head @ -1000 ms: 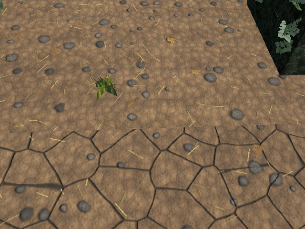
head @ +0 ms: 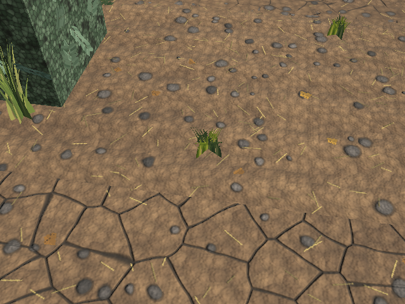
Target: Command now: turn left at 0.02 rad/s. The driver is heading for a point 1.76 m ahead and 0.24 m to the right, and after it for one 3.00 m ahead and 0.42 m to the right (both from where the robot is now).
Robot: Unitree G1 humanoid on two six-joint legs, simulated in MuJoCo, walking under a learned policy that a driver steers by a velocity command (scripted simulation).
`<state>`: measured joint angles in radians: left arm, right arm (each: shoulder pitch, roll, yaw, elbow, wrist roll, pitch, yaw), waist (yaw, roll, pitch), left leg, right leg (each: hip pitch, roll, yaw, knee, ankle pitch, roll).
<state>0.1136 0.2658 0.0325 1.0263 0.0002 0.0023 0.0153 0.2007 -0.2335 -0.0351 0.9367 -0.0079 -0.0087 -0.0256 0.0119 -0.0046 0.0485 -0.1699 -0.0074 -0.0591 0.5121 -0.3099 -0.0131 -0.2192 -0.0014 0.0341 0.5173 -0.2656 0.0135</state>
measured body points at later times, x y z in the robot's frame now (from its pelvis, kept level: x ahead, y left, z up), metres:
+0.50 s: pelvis +0.00 +0.00 +0.00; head +0.01 +0.00 +0.45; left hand +0.05 +0.26 -0.15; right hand +0.04 -0.26 -0.15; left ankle -0.02 +0.13 -0.74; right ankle +0.01 -0.13 -0.74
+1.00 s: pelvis +0.13 +0.01 +0.00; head +0.15 +0.02 +0.45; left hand +0.32 +0.25 -0.11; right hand +0.02 -0.22 -0.13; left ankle -0.02 +0.13 -0.74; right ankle +0.24 -0.11 -0.67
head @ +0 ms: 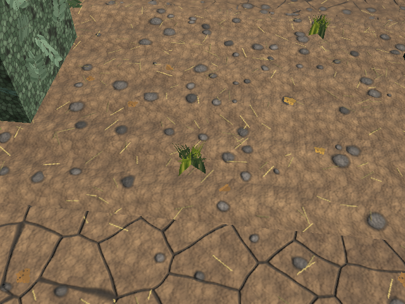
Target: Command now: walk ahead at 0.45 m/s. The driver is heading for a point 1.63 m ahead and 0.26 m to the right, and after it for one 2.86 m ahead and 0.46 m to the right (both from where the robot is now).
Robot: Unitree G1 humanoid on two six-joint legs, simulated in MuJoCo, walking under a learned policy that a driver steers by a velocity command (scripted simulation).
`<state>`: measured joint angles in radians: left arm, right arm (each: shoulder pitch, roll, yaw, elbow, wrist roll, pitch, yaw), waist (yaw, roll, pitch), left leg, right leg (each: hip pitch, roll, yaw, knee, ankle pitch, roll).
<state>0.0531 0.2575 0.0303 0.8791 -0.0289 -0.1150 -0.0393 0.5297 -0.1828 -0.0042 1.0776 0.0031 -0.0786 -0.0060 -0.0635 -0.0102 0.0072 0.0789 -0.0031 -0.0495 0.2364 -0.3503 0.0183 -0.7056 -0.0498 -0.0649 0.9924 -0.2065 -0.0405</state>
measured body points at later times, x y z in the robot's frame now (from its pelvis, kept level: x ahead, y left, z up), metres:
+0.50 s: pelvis +0.27 -0.05 +0.01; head +0.27 -0.05 +0.46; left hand +0.26 +0.22 -0.13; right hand +0.42 -0.31 -0.10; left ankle +0.44 +0.14 -0.66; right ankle +0.24 -0.13 -0.74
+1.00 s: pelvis +0.54 +0.03 +0.01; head +0.56 +0.04 +0.46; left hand +0.68 +0.30 -0.11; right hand +0.56 -0.24 -0.12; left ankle +0.53 +0.12 -0.74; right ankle +0.66 -0.15 -0.66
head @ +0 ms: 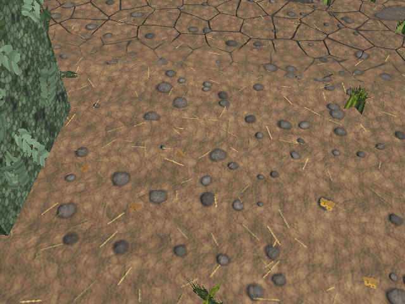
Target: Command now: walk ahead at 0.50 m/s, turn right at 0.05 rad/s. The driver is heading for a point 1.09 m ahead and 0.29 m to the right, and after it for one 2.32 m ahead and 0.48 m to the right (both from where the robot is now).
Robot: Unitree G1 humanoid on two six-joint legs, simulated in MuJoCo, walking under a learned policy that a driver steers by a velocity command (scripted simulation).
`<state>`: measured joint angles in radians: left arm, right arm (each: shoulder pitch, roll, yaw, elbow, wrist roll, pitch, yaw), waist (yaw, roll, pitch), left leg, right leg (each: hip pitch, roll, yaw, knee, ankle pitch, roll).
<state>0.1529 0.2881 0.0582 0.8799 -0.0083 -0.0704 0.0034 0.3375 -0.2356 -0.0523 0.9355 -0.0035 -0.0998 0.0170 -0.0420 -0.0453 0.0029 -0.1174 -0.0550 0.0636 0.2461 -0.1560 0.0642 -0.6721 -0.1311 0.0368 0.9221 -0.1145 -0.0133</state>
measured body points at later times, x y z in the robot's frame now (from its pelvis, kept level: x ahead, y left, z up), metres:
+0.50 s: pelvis +0.28 -0.09 +0.00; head +0.31 -0.11 +0.44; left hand +0.40 +0.17 -0.12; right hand +0.38 -0.38 -0.11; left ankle +0.38 +0.08 -0.68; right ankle +0.28 -0.15 -0.75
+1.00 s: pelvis +0.57 -0.11 +0.00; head +0.60 -0.11 +0.45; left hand +0.79 +0.10 -0.12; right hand +0.53 -0.38 -0.12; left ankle +0.61 -0.02 -0.75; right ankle +0.55 -0.26 -0.68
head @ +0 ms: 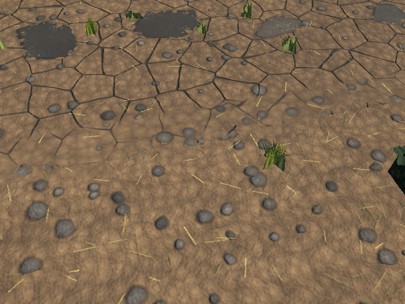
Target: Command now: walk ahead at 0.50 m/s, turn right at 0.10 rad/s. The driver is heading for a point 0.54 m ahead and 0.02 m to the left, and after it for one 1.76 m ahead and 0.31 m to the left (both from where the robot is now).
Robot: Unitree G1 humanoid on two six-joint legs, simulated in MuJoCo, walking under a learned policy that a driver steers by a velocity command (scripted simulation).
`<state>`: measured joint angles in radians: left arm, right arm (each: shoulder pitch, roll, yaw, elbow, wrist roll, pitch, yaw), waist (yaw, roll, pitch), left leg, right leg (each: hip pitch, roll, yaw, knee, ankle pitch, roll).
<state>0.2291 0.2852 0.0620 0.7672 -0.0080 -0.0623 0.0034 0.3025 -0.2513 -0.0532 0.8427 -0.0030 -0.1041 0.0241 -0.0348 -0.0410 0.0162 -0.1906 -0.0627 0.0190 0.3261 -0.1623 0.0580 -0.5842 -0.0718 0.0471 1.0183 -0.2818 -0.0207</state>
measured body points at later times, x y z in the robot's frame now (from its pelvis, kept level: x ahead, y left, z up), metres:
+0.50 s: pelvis +0.27 -0.07 +0.00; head +0.29 -0.08 +0.45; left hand +0.36 +0.21 -0.11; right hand +0.38 -0.35 -0.12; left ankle +0.30 +0.10 -0.67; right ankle +0.28 -0.15 -0.75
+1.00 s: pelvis +0.40 -0.03 -0.01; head +0.45 +0.00 +0.44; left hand +0.49 +0.28 -0.13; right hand +0.62 -0.27 -0.10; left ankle +0.46 +0.07 -0.75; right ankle +0.46 -0.19 -0.69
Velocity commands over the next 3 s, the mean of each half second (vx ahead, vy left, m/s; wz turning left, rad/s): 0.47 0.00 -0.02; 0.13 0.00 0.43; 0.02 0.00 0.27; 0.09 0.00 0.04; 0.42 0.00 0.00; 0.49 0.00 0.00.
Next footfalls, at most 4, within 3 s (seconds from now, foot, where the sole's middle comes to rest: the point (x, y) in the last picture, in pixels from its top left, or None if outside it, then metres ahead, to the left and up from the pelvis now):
0.28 right None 0.32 -0.15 -0.78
0.76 left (179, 300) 0.50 0.07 -0.78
1.20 right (249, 290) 0.53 -0.16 -0.78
1.50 left None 0.40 0.07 -0.78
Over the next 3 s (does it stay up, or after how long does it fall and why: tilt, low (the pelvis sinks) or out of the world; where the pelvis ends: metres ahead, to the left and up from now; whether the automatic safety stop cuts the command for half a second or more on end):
stays up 0.93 0.15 -0.02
